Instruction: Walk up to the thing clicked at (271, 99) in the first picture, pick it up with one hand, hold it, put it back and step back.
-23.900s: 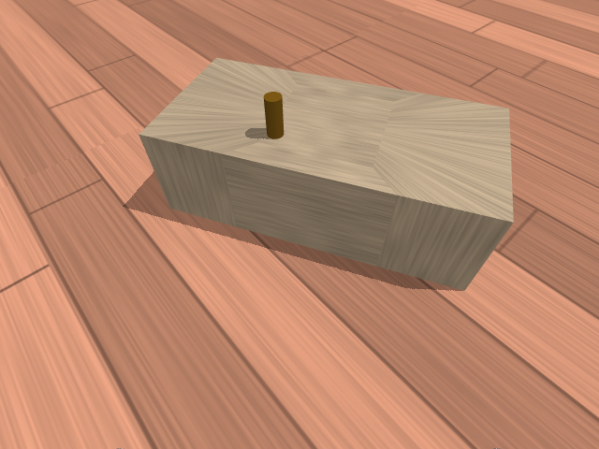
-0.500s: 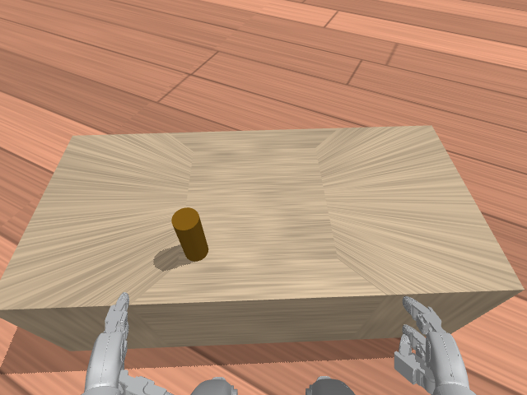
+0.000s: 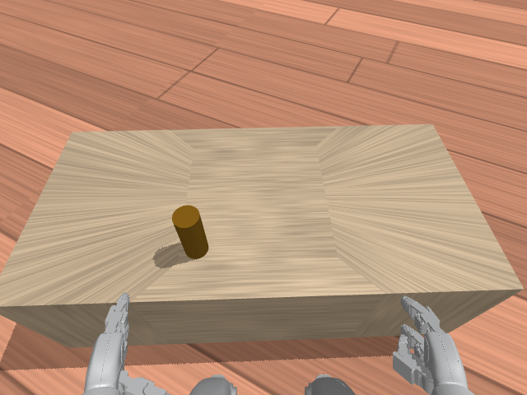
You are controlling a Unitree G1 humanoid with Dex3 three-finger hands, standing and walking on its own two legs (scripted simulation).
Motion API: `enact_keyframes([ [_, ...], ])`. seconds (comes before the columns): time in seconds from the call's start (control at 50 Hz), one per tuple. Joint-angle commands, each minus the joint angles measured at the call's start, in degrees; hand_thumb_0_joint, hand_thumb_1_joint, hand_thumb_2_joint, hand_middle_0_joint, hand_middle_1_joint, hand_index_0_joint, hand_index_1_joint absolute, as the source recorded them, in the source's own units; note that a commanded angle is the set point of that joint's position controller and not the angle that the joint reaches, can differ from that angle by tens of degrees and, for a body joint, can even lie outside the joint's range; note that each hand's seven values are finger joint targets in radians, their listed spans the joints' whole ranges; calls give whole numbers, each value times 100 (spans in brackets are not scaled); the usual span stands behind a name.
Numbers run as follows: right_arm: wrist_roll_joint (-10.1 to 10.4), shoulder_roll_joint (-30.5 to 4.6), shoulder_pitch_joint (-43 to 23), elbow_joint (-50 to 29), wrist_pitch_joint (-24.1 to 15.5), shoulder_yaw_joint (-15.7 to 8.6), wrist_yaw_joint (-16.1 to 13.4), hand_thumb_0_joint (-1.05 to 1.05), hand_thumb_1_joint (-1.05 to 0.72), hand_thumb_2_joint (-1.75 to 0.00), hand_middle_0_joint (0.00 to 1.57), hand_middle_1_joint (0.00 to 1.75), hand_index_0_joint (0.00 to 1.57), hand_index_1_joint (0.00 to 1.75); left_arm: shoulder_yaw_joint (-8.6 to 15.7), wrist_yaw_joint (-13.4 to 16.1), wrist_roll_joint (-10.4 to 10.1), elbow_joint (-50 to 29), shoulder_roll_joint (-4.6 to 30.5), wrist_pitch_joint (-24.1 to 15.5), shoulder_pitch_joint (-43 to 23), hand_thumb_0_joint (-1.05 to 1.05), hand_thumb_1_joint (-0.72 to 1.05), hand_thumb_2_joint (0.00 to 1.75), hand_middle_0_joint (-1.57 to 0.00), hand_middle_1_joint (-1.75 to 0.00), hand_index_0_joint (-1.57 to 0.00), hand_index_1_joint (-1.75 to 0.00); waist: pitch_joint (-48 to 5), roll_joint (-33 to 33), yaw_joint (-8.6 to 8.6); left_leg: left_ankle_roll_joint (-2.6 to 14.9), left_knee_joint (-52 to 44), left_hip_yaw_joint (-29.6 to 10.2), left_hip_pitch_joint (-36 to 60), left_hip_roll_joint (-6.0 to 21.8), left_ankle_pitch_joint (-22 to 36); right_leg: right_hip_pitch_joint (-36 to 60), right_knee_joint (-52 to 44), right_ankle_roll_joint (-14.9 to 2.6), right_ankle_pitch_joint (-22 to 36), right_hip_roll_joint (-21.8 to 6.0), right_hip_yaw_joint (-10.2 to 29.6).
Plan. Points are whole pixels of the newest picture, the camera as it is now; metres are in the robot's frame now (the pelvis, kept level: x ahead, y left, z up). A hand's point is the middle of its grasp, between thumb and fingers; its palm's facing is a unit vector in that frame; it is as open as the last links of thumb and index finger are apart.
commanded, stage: home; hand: left
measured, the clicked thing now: (191, 233) +0.49 +0.20 -0.22
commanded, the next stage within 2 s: stand in 0.62 s
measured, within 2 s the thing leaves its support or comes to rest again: neither
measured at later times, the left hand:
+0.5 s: hand (150, 368) +0.16 +0.18 -0.04, palm faces +0.12 -0.95 -0.30, open 17.5 cm
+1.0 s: hand out of the picture +0.12 +0.23 -0.10, palm faces -0.02 -0.92 -0.38, open 13.8 cm
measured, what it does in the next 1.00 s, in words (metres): stands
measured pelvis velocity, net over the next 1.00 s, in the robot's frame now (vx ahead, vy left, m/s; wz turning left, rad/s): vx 0.00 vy -0.01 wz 0.01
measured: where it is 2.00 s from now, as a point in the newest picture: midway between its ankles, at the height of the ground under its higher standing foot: outside the picture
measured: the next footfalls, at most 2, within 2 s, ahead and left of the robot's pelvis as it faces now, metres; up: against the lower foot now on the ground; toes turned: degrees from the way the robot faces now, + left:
none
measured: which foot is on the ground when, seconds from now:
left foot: down 0.00-1.00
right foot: down 0.00-1.00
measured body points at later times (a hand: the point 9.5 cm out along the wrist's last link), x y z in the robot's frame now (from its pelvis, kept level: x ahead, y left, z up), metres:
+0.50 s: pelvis -0.01 +0.00 +0.00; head +0.03 -0.01 +0.45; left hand +0.15 +0.23 -0.02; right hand +0.15 -0.24 -0.08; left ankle +0.00 +0.13 -0.68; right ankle +0.00 -0.14 -0.68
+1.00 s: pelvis +0.00 -0.01 +0.02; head +0.02 -0.01 +0.47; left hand +0.12 +0.28 -0.07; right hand +0.13 -0.28 -0.09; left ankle +0.00 +0.13 -0.68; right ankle +0.00 -0.14 -0.68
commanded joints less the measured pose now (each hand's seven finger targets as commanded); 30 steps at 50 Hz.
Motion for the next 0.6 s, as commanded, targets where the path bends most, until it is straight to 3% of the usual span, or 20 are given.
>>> enact_keyframes([
  [0.0,-20,-602,-63,-1106,-328,-329,-65,0,-90,-90,20,30,20,30,360,43,-4,-1108,557,-361,-119,0,-55,6,-5,-5,-5,-5,-585,-6,-54,83,-849,234,526,-109,1384,528,-815,-174,1397,173,-256],
  [0.02,-19,-583,-89,-1069,-322,-305,-69,0,-90,-90,20,30,20,30,366,43,-15,-1081,567,-365,-60,0,-56,5,-5,-5,-5,-5,-478,-39,-18,78,-861,219,479,-107,1415,542,-814,-174,1406,175,-275],
  [0.04,-11,-847,-514,521,-355,-237,-120,0,-90,-90,20,30,20,30,595,146,27,-1083,712,-301,280,0,-59,3,-4,-5,-4,-5,-501,-53,-33,79,-792,27,549,-66,1394,671,-839,-180,1431,280,-362],
  [0.08,17,-834,-619,265,-497,-207,-150,0,-90,-90,20,30,20,30,298,160,36,-1207,526,-218,286,0,-59,3,-5,-5,-5,-5,-379,98,-100,71,-915,18,605,-59,1257,570,-874,-200,1286,279,-375],
  [0.12,11,-774,-678,467,-569,-180,-177,0,-90,-90,20,30,20,30,256,213,35,-1357,549,-167,127,0,-59,3,-4,-5,-4,-5,-466,122,-129,60,-953,4,701,-31,1335,600,-857,-213,1351,294,-396],
  [0.18,-5,-816,-871,898,-683,-185,-219,0,-90,-90,20,30,20,30,218,256,46,-1214,537,-120,31,0,-57,5,-5,-5,-5,-5,-149,328,-187,60,-1011,14,607,-13,1090,428,-928,-227,1127,296,-421],
  [0.24,-12,-841,-1063,1091,-812,-194,-238,0,-90,-90,20,30,20,30,281,287,44,-1311,612,-68,-106,0,-57,4,-5,-5,-5,-5,-146,208,-192,87,-1048,-38,576,3,828,453,-995,-214,892,286,-437],
  [0.26,-10,-818,-1152,1169,-861,-173,-249,0,-90,-90,20,30,20,30,327,302,37,-1341,677,-34,-73,0,-57,5,-5,-5,-5,-5,-58,254,-121,97,-1063,-7,504,-22,693,436,-1074,-208,777,265,-431],
  [0.28,-18,-840,-1180,1213,-908,-193,-267,0,-90,-90,20,30,20,30,307,316,51,-1323,641,-6,-66,0,-57,4,-5,-5,-5,-5,-124,149,-193,106,-1054,-5,585,-13,695,449,-1096,-201,776,277,-431],
  [0.34,-36,-861,-1226,1352,-1032,-216,-303,0,-90,-90,20,30,20,30,320,323,55,-1313,652,81,146,0,-57,4,-5,-5,-5,-5,-419,60,-144,111,-966,4,684,-42,1055,681,-1078,-201,1092,274,-436],
  [0.46,-63,-841,-1325,1640,-1258,-197,-338,0,-90,-90,20,30,20,30,241,341,94,-1219,545,279,39,0,-55,6,-5,-6,-5,-6,-353,18,-175,106,-962,-2,734,-18,1197,701,-1075,-201,1209,290,-461],
  [0.58,-73,-792,-1428,1739,-1412,-149,-402,0,-90,-90,20,30,20,30,374,327,100,-1273,652,441,-30,0,-56,5,-5,-5,-5,-5,-305,-131,-201,168,-821,128,671,-89,1065,781,-1365,-126,1202,188,-298],
])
